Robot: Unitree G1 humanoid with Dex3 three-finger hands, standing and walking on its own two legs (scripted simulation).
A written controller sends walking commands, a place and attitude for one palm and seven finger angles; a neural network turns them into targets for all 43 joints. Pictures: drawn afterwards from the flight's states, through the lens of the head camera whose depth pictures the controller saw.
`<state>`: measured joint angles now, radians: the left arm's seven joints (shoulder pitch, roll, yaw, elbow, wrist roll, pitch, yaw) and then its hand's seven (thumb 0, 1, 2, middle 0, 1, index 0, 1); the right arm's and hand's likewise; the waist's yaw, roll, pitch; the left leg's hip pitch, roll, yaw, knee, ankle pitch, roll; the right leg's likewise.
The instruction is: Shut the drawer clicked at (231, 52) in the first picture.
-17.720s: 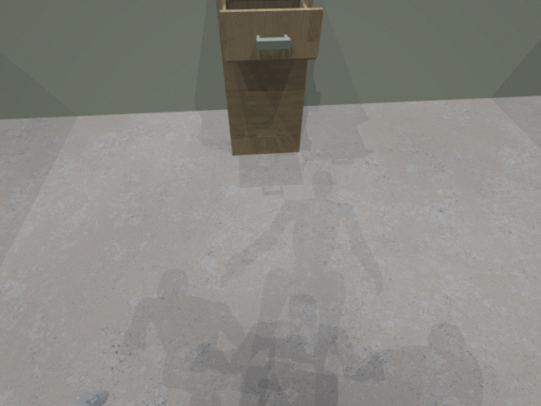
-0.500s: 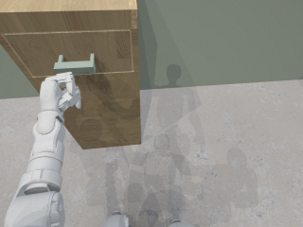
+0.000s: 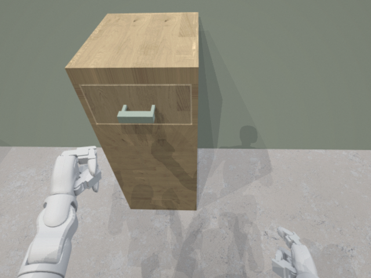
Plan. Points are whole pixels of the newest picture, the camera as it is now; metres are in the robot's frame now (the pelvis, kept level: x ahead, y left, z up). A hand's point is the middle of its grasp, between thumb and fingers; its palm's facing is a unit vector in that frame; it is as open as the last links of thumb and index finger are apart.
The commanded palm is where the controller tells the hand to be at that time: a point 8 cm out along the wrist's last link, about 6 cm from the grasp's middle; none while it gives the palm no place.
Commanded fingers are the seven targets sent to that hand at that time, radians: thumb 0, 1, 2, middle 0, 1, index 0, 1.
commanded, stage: draw the hand back to the body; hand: left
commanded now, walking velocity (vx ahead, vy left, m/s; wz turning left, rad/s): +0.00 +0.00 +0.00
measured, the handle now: (137, 112) +0.59 +0.20 +0.01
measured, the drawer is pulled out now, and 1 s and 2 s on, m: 0.00 0.00 0.00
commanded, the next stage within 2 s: step back with the hand held close in 0.66 s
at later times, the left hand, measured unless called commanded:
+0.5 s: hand (41, 205) +0.19 +0.24 +0.16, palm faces +0.37 -0.84 -0.39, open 3.3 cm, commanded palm +0.14 +0.28 +0.18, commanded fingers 0.00 0.90 0.90 -1.40 -1.60 -1.40 -1.60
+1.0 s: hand (37, 204) +0.19 +0.25 +0.16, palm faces +0.32 -0.83 -0.46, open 3.3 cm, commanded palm +0.13 +0.29 +0.18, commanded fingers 0.00 0.90 0.90 -1.40 -1.60 -1.40 -1.60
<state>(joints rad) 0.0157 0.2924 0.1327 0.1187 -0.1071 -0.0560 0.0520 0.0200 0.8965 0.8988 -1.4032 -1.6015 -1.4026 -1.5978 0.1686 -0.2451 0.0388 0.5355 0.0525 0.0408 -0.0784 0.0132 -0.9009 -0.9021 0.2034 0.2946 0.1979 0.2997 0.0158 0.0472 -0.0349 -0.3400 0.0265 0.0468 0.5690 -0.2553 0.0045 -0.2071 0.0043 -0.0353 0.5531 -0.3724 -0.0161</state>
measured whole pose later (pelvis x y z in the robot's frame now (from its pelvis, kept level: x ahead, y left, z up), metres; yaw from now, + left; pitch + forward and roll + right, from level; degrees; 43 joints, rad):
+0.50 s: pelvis +0.01 +0.00 +0.01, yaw +0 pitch -3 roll +0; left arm 0.54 0.33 0.28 -0.43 -0.10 -0.10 0.09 0.02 0.89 0.90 -1.40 -1.60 -1.40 -1.60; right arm 0.20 -0.24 0.01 0.59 0.02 -0.06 -0.07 0.02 -0.90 -0.90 0.20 0.29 0.20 0.30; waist 0.06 0.08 0.01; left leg -0.16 0.02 0.05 0.43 -0.21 0.00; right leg -0.02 0.01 -0.03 0.38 -0.31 -0.01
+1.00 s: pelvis +0.00 +0.01 +0.01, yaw -1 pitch +0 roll -1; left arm 0.59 0.35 0.34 -0.50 -0.07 -0.15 0.08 0.02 0.89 0.90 -1.41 -1.60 -1.40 -1.60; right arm 0.16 -0.23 0.00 0.53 0.01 0.02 -0.05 0.02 -0.90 -0.90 0.21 0.29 0.20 0.30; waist 0.02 0.06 0.03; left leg -0.25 0.03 0.06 0.47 -0.21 0.01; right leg -0.10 0.01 -0.03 0.41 -0.30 0.00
